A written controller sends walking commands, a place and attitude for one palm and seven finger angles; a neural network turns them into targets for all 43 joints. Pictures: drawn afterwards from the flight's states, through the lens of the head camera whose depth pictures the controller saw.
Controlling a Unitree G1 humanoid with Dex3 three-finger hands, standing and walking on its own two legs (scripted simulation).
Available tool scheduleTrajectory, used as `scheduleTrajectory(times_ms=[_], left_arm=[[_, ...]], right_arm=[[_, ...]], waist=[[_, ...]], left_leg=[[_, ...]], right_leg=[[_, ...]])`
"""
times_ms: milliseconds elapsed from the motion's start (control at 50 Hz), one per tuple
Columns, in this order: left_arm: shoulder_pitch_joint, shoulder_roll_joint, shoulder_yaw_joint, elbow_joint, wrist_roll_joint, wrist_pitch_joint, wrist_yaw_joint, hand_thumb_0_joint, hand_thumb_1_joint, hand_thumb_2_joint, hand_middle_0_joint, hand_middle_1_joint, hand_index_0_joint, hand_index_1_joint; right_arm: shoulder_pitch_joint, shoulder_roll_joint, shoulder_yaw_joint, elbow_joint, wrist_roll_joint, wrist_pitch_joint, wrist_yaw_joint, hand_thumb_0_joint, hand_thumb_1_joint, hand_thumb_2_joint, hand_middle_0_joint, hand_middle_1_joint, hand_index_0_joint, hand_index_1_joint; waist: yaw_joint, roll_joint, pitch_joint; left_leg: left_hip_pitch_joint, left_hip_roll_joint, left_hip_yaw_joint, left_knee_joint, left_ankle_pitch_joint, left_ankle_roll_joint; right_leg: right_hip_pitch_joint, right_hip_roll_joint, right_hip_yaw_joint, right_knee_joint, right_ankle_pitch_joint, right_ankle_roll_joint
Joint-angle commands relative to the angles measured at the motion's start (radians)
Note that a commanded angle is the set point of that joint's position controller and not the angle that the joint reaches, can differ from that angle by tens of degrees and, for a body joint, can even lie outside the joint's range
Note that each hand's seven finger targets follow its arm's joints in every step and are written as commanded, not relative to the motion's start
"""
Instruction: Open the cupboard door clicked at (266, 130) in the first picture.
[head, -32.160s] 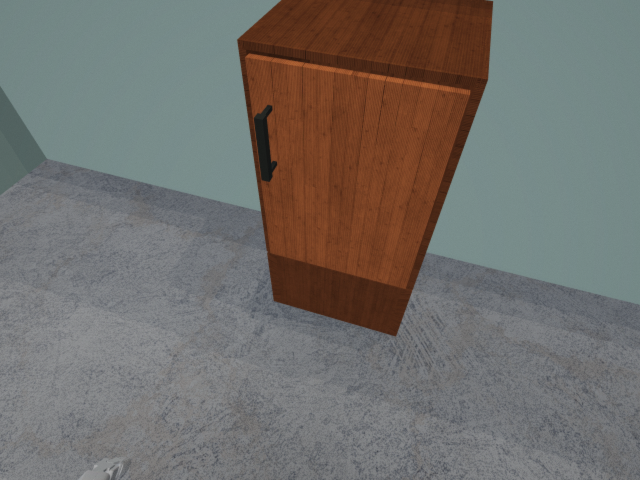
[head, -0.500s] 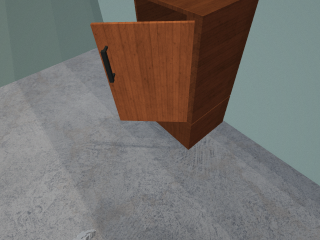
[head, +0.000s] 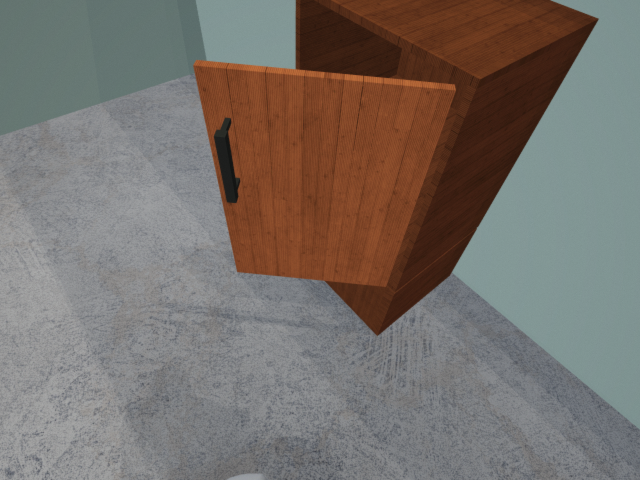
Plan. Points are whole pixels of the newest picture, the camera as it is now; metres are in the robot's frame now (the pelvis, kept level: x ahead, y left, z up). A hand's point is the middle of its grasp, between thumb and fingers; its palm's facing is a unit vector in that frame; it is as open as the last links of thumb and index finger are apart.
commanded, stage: come to a stop and stand still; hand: left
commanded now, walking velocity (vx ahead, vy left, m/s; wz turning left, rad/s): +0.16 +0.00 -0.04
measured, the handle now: (229, 162) +0.63 +0.23 -0.02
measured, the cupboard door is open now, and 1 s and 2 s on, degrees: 45 45 45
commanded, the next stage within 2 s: look again from close up in 1.10 s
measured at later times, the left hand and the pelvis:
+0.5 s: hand (208, 452) +0.17 +0.17 -0.17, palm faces +0.01 -0.98 -0.20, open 7.3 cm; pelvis +0.07 -0.01 +0.00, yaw +0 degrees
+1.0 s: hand out of the picture +0.10 +0.15 -0.15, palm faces -0.01 -0.96 -0.27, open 7.4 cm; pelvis +0.06 -0.04 +0.01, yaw +0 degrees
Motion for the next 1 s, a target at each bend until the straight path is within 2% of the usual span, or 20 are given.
scheduleTrajectory(times_ms=[0, 80, 140, 180, 220, 260, 340, 400, 420, 460, 500, 540, 580, 620, 640, 660, 720, 800, 900, 980], left_arm=[[0.016, 0.013, 0.010, -0.078, 0.003, -0.021, -0.006, 0.000, 0.900, 0.900, -0.200, -0.300, -0.200, -0.300], [-0.007, -0.003, -0.005, -0.077, -0.005, -0.007, 0.007, 0.000, 0.900, 0.900, -0.200, -0.300, -0.200, -0.300], [-0.002, 0.047, 0.001, -0.074, -0.006, 0.005, 0.014, 0.000, 0.900, 0.900, -0.200, -0.300, -0.200, -0.300], [-0.014, 0.111, 0.009, -0.087, -0.002, 0.007, 0.018, 0.000, 0.900, 0.900, -0.200, -0.300, -0.200, -0.300], [-0.060, 0.149, 0.008, -0.112, 0.000, 0.011, 0.022, 0.000, 0.900, 0.900, -0.200, -0.300, -0.200, -0.300], [-0.070, 0.162, 0.015, -0.123, -0.005, 0.005, 0.030, 0.000, 0.900, 0.900, -0.200, -0.300, -0.200, -0.300], [-0.087, 0.179, 0.025, -0.146, -0.010, 0.011, 0.041, 0.000, 0.900, 0.900, -0.200, -0.300, -0.200, -0.300], [-0.129, 0.173, 0.028, -0.165, -0.011, 0.021, 0.042, 0.000, 0.900, 0.900, -0.200, -0.300, -0.200, -0.300], [-0.138, 0.153, 0.027, -0.172, -0.009, 0.025, 0.042, 0.000, 0.900, 0.900, -0.200, -0.300, -0.200, -0.300], [-0.148, 0.112, 0.021, -0.189, -0.011, 0.034, 0.039, 0.000, 0.900, 0.900, -0.200, -0.300, -0.200, -0.300], [-0.148, 0.095, 0.022, -0.190, -0.009, 0.044, 0.038, 0.000, 0.900, 0.900, -0.200, -0.300, -0.200, -0.300], [-0.123, 0.082, 0.020, -0.181, -0.006, 0.041, 0.034, 0.000, 0.900, 0.900, -0.200, -0.300, -0.200, -0.300], [-0.082, 0.100, 0.018, -0.162, -0.005, 0.026, 0.033, 0.000, 0.900, 0.900, -0.200, -0.300, -0.200, -0.300], [-0.092, 0.141, 0.017, -0.153, -0.002, 0.007, 0.037, 0.000, 0.900, 0.900, -0.200, -0.300, -0.200, -0.300], [-0.057, 0.137, 0.011, -0.154, -0.001, -0.001, 0.078, 0.000, 0.900, 0.900, -0.200, -0.300, -0.200, -0.300], [-0.075, 0.177, 0.009, -0.205, -0.006, -0.009, 0.075, 0.000, 0.900, 0.900, -0.200, -0.300, -0.200, -0.300], [-0.073, 0.134, -0.006, -0.215, -0.001, -0.014, 0.058, 0.000, 0.900, 0.900, -0.200, -0.300, -0.200, -0.300], [-0.075, 0.146, -0.016, -0.210, -0.006, -0.018, 0.048, 0.000, 0.900, 0.900, -0.200, -0.300, -0.200, -0.300], [-0.076, 0.155, -0.024, -0.194, -0.007, -0.019, 0.041, 0.000, 0.900, 0.900, -0.200, -0.300, -0.200, -0.300], [-0.062, 0.156, -0.027, -0.174, -0.010, -0.022, 0.038, 0.000, 0.900, 0.900, -0.200, -0.300, -0.200, -0.300]], right_arm=[[0.144, -0.133, -0.021, 0.007, -0.005, -0.012, -0.010, 0.000, -0.900, -0.900, 0.200, 0.300, 0.200, 0.300], [0.110, -0.130, -0.007, 0.012, -0.005, -0.002, -0.017, 0.000, -0.900, -0.900, 0.200, 0.300, 0.200, 0.300], [0.077, -0.141, -0.009, 0.021, 0.002, 0.022, -0.025, 0.000, -0.900, -0.900, 0.200, 0.300, 0.200, 0.300], [0.083, -0.133, -0.015, 0.025, 0.011, 0.035, -0.022, 0.000, -0.900, -0.900, 0.200, 0.300, 0.200, 0.300], [0.130, -0.112, -0.017, 0.029, 0.014, 0.048, -0.014, 0.000, -0.900, -0.900, 0.200, 0.300, 0.200, 0.300], [0.169, -0.126, -0.027, 0.036, 0.016, 0.062, -0.018, 0.000, -0.900, -0.900, 0.200, 0.300, 0.200, 0.300], [0.184, -0.107, -0.031, 0.029, 0.018, 0.078, -0.016, 0.000, -0.900, -0.900, 0.200, 0.300, 0.200, 0.300], [0.175, -0.112, -0.033, 0.017, 0.015, 0.087, -0.016, 0.000, -0.900, -0.900, 0.200, 0.300, 0.200, 0.300], [0.172, -0.117, -0.034, 0.013, 0.010, 0.087, -0.017, 0.000, -0.900, -0.900, 0.200, 0.300, 0.200, 0.300], [0.143, -0.158, -0.038, -0.001, -0.001, 0.082, -0.020, 0.000, -0.900, -0.900, 0.200, 0.300, 0.200, 0.300], [0.125, -0.168, -0.037, -0.009, -0.005, 0.072, -0.024, 0.000, -0.900, -0.900, 0.200, 0.300, 0.200, 0.300], [0.089, -0.166, -0.036, -0.017, -0.006, 0.066, -0.024, 0.000, -0.900, -0.900, 0.200, 0.300, 0.200, 0.300], [0.075, -0.163, -0.037, -0.019, 0.004, 0.063, -0.022, 0.000, -0.900, -0.900, 0.200, 0.300, 0.200, 0.300], [0.107, -0.121, -0.036, -0.014, 0.013, 0.069, -0.015, 0.000, -0.900, -0.900, 0.200, 0.300, 0.200, 0.300], [0.082, -0.166, -0.037, -0.067, 0.024, 0.049, -0.007, 0.000, -0.900, -0.900, 0.200, 0.300, 0.200, 0.300], [0.110, -0.118, -0.028, -0.081, 0.014, 0.050, 0.002, 0.000, -0.900, -0.900, 0.200, 0.300, 0.200, 0.300], [0.125, -0.129, -0.017, -0.111, 0.006, 0.045, 0.001, 0.000, -0.900, -0.900, 0.200, 0.300, 0.200, 0.300], [0.109, -0.131, -0.011, -0.125, 0.011, 0.056, 0.002, 0.000, -0.900, -0.900, 0.200, 0.300, 0.200, 0.300], [0.122, -0.123, 0.001, -0.083, 0.006, 0.057, 0.009, 0.000, -0.900, -0.900, 0.200, 0.300, 0.200, 0.300], [0.131, -0.128, 0.013, -0.051, 0.005, 0.044, 0.009, 0.000, -0.900, -0.900, 0.200, 0.300, 0.200, 0.300]], waist=[[-0.023, 0.128, -0.086], [-0.013, 0.092, -0.091], [0.004, 0.125, -0.089], [0.000, 0.075, -0.074], [-0.031, 0.055, -0.040], [-0.040, -0.111, -0.147], [-0.043, -0.066, -0.187], [-0.046, -0.037, -0.149], [-0.044, 0.038, -0.133], [-0.035, 0.191, -0.091], [-0.029, 0.207, -0.074], [-0.010, 0.191, -0.077], [-0.002, 0.137, -0.109], [-0.038, -0.038, -0.126], [-0.053, 0.097, -0.139], [-0.049, 0.111, -0.186], [-0.051, 0.107, -0.158], [-0.064, -0.056, -0.069], [-0.064, -0.042, 0.011], [-0.051, 0.014, -0.002]], left_leg=[[0.111, 0.287, -0.239, -0.340, 0.096, 0.105], [0.072, 0.265, -0.173, -0.283, 0.307, 0.098], [0.072, 0.242, -0.158, -0.190, 0.329, 0.057], [0.059, 0.169, -0.139, -0.136, 0.196, -0.008], [0.052, 0.106, -0.126, -0.126, 0.094, -0.043], [0.121, 0.082, -0.086, -0.034, 0.168, -0.055], [0.139, 0.052, -0.071, 0.055, 0.155, -0.075], [0.167, 0.077, -0.101, 0.010, 0.205, -0.069], [0.183, 0.117, -0.136, -0.037, 0.275, -0.050], [0.118, 0.232, -0.235, -0.159, 0.394, 0.026], [0.084, 0.276, -0.259, -0.193, 0.413, 0.087], [0.112, 0.259, -0.237, -0.159, 0.419, 0.089], [0.136, 0.188, -0.187, -0.090, 0.348, 0.028], [0.128, 0.085, -0.102, -0.029, 0.098, -0.050], [0.157, 0.119, -0.068, 0.006, 0.164, -0.069], [0.140, 0.100, -0.105, -0.002, 0.073, -0.051], [0.179, 0.142, -0.137, -0.032, 0.220, -0.015], [0.149, 0.092, -0.108, -0.046, -0.025, -0.034], [0.160, 0.076, -0.109, -0.097, -0.093, -0.039], [0.156, 0.088, -0.118, -0.144, -0.059, -0.037]], right_leg=[[-0.082, -0.037, 0.019, -0.068, 0.089, 0.010], [0.087, -0.005, 0.005, -0.358, 0.149, 0.027], [0.186, 0.018, -0.007, -0.546, 0.246, 0.031], [0.212, -0.019, 0.063, -0.647, 0.450, 0.012], [0.168, -0.086, 0.109, -0.628, 0.601, -0.034], [0.205, -0.117, 0.132, -0.595, 0.792, -0.068], [0.232, -0.170, 0.144, -0.592, 0.956, -0.104], [0.163, -0.146, 0.122, -0.593, 0.787, -0.094], [0.129, -0.099, 0.091, -0.574, 0.665, -0.069], [0.122, 0.011, 0.002, -0.465, 0.353, 0.001], [0.114, 0.047, 0.019, -0.366, 0.032, 0.008], [0.121, 0.042, 0.027, -0.426, 0.054, 0.005], [0.192, 0.021, 0.061, -0.596, 0.337, -0.003], [0.211, -0.090, 0.182, -0.671, 0.566, -0.050], [0.194, -0.103, 0.195, -0.584, 0.776, -0.050], [0.208, -0.093, 0.180, -0.559, 0.636, -0.065], [0.133, -0.014, 0.113, -0.561, 0.430, -0.049], [0.087, -0.047, 0.180, -0.672, 0.338, -0.053], [0.010, -0.038, 0.203, -0.772, 0.100, -0.052], [0.061, -0.023, 0.179, -0.772, 0.127, -0.043]])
